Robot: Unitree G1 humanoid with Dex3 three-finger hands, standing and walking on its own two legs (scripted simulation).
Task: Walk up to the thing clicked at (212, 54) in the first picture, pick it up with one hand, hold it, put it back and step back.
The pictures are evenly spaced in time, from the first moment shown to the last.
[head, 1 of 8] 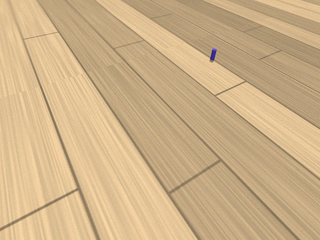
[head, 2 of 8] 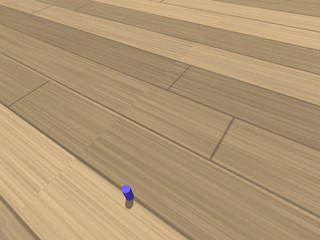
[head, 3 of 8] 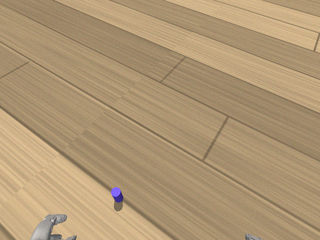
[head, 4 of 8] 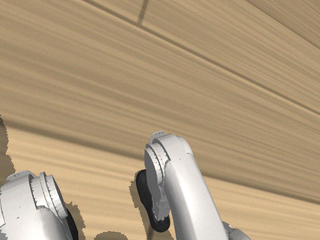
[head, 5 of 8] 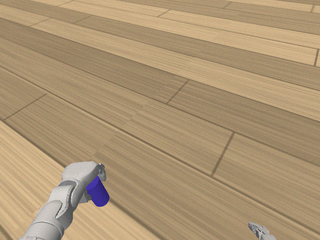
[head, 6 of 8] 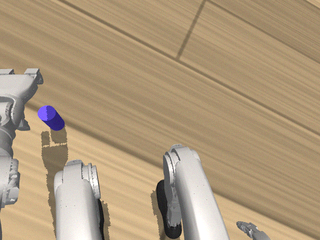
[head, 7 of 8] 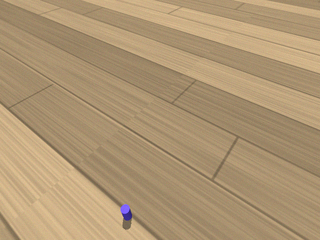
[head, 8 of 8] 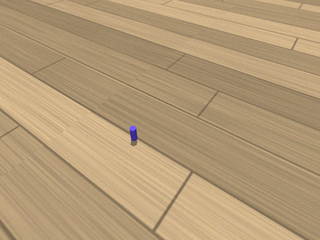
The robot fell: no
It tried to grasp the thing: yes
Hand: left
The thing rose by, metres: 0.61
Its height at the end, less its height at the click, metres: +0.00
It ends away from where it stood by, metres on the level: 0.01
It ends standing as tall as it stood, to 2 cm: yes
